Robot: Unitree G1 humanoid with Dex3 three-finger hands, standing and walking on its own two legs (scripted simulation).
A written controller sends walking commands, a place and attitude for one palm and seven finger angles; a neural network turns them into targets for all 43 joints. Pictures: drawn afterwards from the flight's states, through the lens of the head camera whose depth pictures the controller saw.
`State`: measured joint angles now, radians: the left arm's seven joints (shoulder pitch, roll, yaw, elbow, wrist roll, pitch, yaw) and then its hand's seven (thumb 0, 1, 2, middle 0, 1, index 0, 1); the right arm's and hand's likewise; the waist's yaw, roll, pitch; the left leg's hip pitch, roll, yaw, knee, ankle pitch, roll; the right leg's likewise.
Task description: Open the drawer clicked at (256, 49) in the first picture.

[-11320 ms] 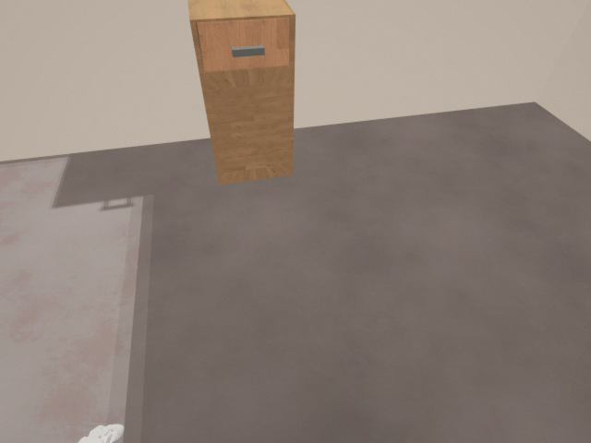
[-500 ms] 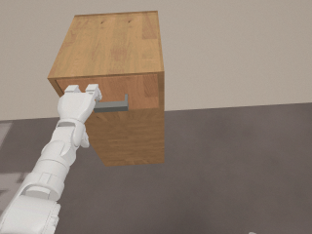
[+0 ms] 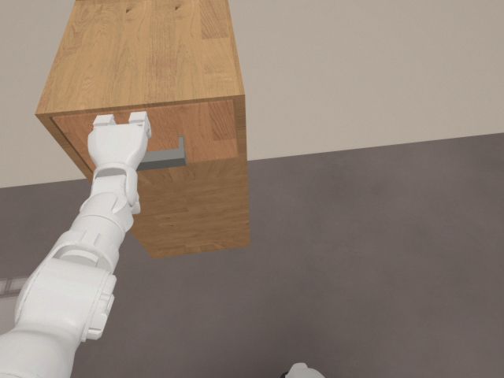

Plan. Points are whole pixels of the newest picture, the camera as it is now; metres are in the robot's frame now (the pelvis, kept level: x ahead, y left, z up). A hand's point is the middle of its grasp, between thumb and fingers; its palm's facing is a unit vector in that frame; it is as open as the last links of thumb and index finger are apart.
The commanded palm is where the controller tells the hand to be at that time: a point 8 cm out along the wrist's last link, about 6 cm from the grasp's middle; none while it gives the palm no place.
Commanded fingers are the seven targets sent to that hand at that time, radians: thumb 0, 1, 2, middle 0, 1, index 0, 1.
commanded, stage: move the hooked fingers above the handle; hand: left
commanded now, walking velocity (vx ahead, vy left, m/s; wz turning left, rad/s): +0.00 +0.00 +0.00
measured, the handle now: (156, 151) +0.57 +0.19 -0.05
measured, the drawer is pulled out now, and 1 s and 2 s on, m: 0.00 0.00 0.00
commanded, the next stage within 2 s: none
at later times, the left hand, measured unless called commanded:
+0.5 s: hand (147, 158) +0.51 +0.18 +0.00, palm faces -0.12 -0.02 -0.99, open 13.8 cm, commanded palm +0.50 +0.18 +0.06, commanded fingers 0.00 -0.50 0.30 -0.30 -1.20 -0.30 -1.20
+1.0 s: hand (155, 150) +0.52 +0.16 +0.01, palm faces -0.05 -0.07 -1.00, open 13.9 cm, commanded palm +0.50 +0.18 +0.07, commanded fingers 0.00 -0.50 0.30 -0.30 -1.20 -0.30 -1.20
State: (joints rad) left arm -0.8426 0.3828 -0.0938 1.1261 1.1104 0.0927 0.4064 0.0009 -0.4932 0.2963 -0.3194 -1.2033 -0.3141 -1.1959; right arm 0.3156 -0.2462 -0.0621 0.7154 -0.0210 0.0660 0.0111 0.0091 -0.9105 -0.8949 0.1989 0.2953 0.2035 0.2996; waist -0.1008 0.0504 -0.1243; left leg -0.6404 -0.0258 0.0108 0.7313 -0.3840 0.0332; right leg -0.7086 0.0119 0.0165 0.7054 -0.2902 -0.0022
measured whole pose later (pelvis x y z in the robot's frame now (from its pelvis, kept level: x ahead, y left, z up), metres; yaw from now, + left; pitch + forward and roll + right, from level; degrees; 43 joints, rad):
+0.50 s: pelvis +0.01 +0.00 -0.01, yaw -1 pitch +21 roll -1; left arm -0.91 0.42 -0.05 1.19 1.07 0.08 0.33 0.00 -0.49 0.30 -0.32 -1.20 -0.32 -1.21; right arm 0.40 -0.26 -0.05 0.73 -0.03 0.07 0.01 0.01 -0.91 -0.89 0.20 0.30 0.20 0.30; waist -0.15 0.07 -0.15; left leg -0.75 -0.01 0.02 0.79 -0.42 0.03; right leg -0.81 0.03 0.02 0.74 -0.31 0.00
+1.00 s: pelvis +0.01 +0.00 -0.01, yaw +1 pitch +22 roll -2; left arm -0.92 0.41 -0.07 1.14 1.10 -0.05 0.35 0.00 -0.49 0.30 -0.32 -1.20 -0.32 -1.20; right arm 0.36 -0.25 -0.05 0.72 -0.05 0.05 0.00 0.01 -0.91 -0.89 0.20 0.30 0.20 0.30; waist -0.16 0.05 -0.16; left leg -0.76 -0.02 -0.02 0.82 -0.43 0.03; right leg -0.81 0.02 -0.01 0.76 -0.33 0.00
